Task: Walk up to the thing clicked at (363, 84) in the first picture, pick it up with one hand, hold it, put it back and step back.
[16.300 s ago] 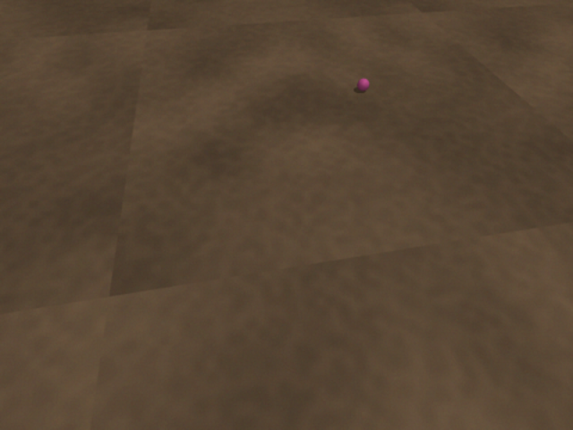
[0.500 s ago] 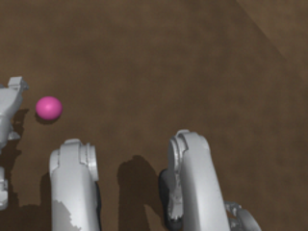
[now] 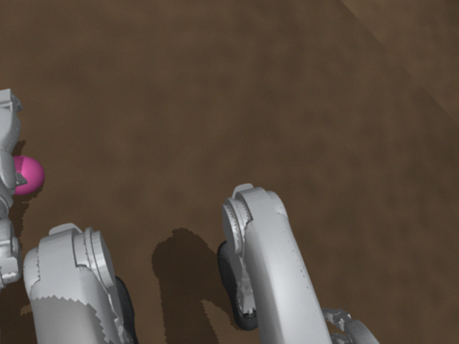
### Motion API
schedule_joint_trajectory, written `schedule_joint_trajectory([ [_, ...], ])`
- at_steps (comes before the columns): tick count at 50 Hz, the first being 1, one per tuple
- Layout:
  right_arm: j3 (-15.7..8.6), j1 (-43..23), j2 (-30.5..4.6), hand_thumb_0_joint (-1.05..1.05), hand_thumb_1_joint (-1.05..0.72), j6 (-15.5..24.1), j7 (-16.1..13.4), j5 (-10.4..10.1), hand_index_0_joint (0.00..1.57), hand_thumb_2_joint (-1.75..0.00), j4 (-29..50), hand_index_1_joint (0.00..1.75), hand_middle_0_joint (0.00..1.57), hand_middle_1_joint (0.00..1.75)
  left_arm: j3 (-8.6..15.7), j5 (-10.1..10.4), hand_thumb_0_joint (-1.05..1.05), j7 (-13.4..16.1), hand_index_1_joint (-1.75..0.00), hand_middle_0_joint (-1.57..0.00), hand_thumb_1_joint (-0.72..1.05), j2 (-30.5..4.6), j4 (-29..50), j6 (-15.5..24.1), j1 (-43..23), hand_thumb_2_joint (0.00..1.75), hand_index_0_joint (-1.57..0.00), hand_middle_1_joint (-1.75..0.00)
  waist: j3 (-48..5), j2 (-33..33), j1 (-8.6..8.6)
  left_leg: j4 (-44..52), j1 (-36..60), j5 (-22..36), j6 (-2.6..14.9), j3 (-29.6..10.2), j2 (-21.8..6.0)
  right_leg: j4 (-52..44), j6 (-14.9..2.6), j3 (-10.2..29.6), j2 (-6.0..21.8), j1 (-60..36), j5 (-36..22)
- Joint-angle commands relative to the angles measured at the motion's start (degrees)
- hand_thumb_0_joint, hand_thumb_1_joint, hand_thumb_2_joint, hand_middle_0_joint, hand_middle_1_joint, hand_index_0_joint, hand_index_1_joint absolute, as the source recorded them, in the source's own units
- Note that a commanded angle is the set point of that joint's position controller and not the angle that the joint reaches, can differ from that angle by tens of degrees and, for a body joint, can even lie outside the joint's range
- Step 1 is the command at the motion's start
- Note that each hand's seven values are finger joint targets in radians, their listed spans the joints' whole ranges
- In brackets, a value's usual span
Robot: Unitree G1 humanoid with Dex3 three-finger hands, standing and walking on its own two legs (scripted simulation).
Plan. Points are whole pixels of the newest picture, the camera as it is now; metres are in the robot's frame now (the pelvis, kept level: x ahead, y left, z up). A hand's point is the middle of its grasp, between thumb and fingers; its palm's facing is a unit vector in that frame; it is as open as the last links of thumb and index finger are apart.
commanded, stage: close in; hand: left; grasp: from above
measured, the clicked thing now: (21, 175) +0.44 +0.30 -0.28
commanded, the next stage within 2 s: rest palm in 0.16 s
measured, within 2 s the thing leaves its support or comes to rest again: neither
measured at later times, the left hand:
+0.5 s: hand (4, 181) +0.42 +0.30 -0.22, palm faces -0.44 -0.10 -0.89, open 14.0 cm
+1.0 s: hand (10, 180) +0.42 +0.30 -0.24, palm faces -0.47 -0.14 -0.87, open 14.0 cm
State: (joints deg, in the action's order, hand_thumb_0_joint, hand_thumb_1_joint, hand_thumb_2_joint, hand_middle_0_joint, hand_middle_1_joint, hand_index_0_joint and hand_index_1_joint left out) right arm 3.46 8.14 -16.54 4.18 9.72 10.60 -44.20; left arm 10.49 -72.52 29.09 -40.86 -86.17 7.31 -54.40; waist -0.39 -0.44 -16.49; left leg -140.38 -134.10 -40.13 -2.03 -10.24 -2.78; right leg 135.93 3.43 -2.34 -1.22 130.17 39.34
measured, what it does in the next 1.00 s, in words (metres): stands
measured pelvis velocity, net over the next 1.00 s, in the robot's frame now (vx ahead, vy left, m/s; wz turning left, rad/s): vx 0.00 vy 0.01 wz -0.05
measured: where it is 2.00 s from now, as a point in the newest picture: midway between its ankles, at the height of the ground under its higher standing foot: (185, 319)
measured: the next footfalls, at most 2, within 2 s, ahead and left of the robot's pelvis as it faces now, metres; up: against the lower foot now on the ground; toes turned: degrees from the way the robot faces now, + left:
none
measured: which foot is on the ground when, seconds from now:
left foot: down 0.00-1.00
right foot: down 0.00-1.00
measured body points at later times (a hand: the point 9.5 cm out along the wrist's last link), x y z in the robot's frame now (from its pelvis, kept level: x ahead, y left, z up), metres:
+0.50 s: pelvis +0.00 +0.00 -0.01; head +0.23 +0.10 +0.36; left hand +0.44 +0.30 -0.17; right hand +0.08 -0.28 -0.10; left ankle +0.07 +0.14 -0.28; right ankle +0.10 -0.13 -0.28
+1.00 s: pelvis +0.00 +0.01 -0.03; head +0.26 +0.08 +0.34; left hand +0.44 +0.31 -0.19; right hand +0.03 -0.26 -0.12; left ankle +0.07 +0.14 -0.28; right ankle +0.10 -0.13 -0.28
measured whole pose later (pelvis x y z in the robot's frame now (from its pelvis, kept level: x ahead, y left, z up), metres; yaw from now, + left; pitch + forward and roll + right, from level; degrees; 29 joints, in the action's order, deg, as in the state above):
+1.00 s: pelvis +0.00 +0.01 -0.03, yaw -3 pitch +28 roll -10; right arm 8.8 6.1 -17.0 9.3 15.2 16.8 -45.3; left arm 11.9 -73.9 34.4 -49.3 -96.0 16.7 -51.8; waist 5.5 3.7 -17.5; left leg -147.0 -134.9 -41.6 -2.6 -14.1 -1.8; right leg 140.0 4.3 -4.7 -2.1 129.5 39.9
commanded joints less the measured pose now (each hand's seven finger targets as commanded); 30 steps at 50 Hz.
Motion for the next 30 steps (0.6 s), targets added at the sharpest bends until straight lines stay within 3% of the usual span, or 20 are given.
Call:
schedule_joint_trajectory([
  [1,-4.5,9.0,-12.5,0.00,-0.90,-0.2,-0.2,-1.1,0.20,-0.90,1.5,0.30,0.20,0.30,1.1,4.2,0.00,-2.6,-1.04,-0.04,-0.48,-17.6,9.8,-0.7,-7.8,0.89,-0.10,-1.10,-41.7,-10.2,4.78,12.7,23.2,12.2,4.88,9.2,2.4,-14.6,-3.79,-5.0,-1.0,-27.5,-16.1],
  [2,-4.6,9.3,-12.3,0.00,-0.90,-0.2,-0.1,-1.3,0.20,-0.90,1.1,0.30,0.20,0.30,-0.7,4.4,0.00,-3.8,-1.04,-0.04,-0.49,-16.1,9.8,0.3,-8.6,0.90,-0.10,-1.10,-39.9,-9.4,3.93,12.6,22.2,10.9,4.88,8.9,2.5,-14.8,-3.92,-5.0,-1.1,-26.6,-14.9],
  [4,-5.0,10.5,-13.0,0.00,-0.90,-0.1,-0.3,-1.4,0.20,-0.90,0.9,0.30,0.20,0.30,-1.7,5.0,0.00,-5.3,-1.04,-0.04,-0.49,-14.8,10.5,2.7,-10.2,0.91,-0.10,-1.09,-37.4,-7.5,2.30,12.2,21.5,9.0,4.80,8.0,2.4,-15.6,-3.88,-5.5,-1.1,-24.7,-12.7],
  [7,-5.2,11.5,-13.6,0.00,-0.90,0.1,-0.4,-0.9,0.20,-0.90,0.0,0.30,0.20,0.30,-2.8,4.6,0.00,-5.8,-1.04,-0.05,-0.51,-14.7,12.0,7.0,-12.5,0.94,-0.09,-1.08,-37.6,-9.3,2.12,11.7,23.3,8.3,4.06,7.4,2.4,-15.4,-4.30,-5.9,-1.1,-23.6,-11.1],
  [13,-5.1,10.9,-14.3,0.00,-0.90,0.3,-0.6,0.2,0.20,-0.90,-0.3,0.30,0.20,0.30,-3.1,0.2,0.00,-0.4,-1.01,-0.06,-0.51,-14.1,9.4,12.0,-13.6,0.96,-0.09,-1.05,-36.0,-13.5,1.02,11.8,28.3,8.3,2.88,6.6,2.3,-13.6,-4.75,-7.8,-1.2,-18.0,-10.4],
  [15,-4.9,10.3,-14.8,0.00,-0.89,0.4,-0.5,0.8,0.20,-0.90,-0.6,0.30,0.20,0.30,-2.1,-1.5,0.00,2.3,-1.00,-0.05,-0.50,-14.3,7.5,11.9,-13.1,0.96,-0.08,-1.03,-36.1,-14.7,1.18,12.5,30.6,9.4,2.58,6.3,2.3,-12.3,-4.60,-8.8,-1.1,-16.2,-11.0],
  [17,-4.2,9.2,-14.8,0.00,-0.89,0.7,-0.1,1.5,0.20,-0.90,-1.0,0.30,0.20,0.30,-3.5,-3.1,0.00,4.4,-1.00,-0.05,-0.49,-13.1,1.9,11.3,-15.5,0.95,-0.08,-1.03,-32.9,-15.2,-0.53,12.6,29.7,7.9,2.61,6.1,2.2,-11.8,-4.56,-9.4,-1.2,-13.4,-9.8],
  [20,-3.3,7.5,-15.1,0.00,-0.89,1.6,0.3,2.7,0.20,-0.90,-1.4,0.30,0.20,0.30,-2.1,-5.0,0.00,7.8,-1.00,-0.05,-0.49,-15.5,-1.9,10.0,-16.1,0.95,-0.07,-1.03,-32.3,-16.8,-0.52,12.2,29.7,7.6,2.63,6.0,2.3,-10.7,-4.27,-9.9,-1.4,-12.2,-9.7],
  [23,-2.3,6.2,-15.5,0.00,-0.89,2.8,1.3,4.1,0.20,-0.90,-1.3,0.30,0.20,0.30,-1.6,-5.4,0.00,9.8,-1.00,-0.05,-0.49,-17.2,-2.8,8.3,-17.1,0.96,-0.07,-1.02,-32.4,-18.3,-1.28,10.8,29.4,8.4,2.74,6.3,2.3,-9.7,-3.97,-9.9,-1.3,-13.3,-11.1],
  [24,-2.5,6.1,-16.1,0.00,-0.89,2.8,1.4,4.4,0.20,-0.90,-1.6,0.30,0.20,0.30,0.2,-5.0,0.00,10.7,-1.00,-0.05,-0.50,-18.7,-2.0,7.6,-15.9,0.96,-0.07,-1.02,-33.9,-18.4,-0.61,10.8,29.8,9.7,2.84,6.4,2.2,-10.0,-3.58,-9.8,-1.4,-14.6,-12.0],
  [26,-2.0,5.3,-16.0,0.00,-0.90,3.6,2.1,4.7,0.20,-0.90,-1.5,0.30,0.20,0.30,-0.6,-4.5,0.00,11.1,-1.00,-0.05,-0.50,-17.9,-4.1,6.3,-16.4,0.94,-0.07,-1.02,-33.1,-19.2,-1.33,10.3,29.0,9.3,2.78,6.5,2.2,-9.1,-3.71,-10.0,-1.5,-14.0,-12.2],
  [27,-2.0,5.6,-16.2,0.00,-0.90,3.9,2.5,5.0,0.20,-0.90,-1.5,0.30,0.20,0.30,0.1,-4.2,0.00,11.3,-1.00,-0.04,-0.50,-19.2,-2.3,6.1,-18.0,0.94,-0.07,-1.02,-33.6,-20.3,-1.66,10.4,29.3,8.9,2.76,6.3,2.1,-9.4,-3.84,-10.0,-1.7,-14.3,-11.9],
  [30,-1.3,5.7,-16.4,0.00,-0.90,4.6,3.3,5.2,0.20,-0.90,-1.1,0.30,0.20,0.30,0.3,-3.2,0.00,10.7,-1.00,-0.04,-0.50,-19.1,-4.0,4.5,-14.8,0.93,-0.07,-1.03,-34.3,-20.0,-1.20,9.2,28.5,10.1,2.98,6.4,2.1,-9.4,-3.65,-9.8,-1.7,-16.4,-13.4],
])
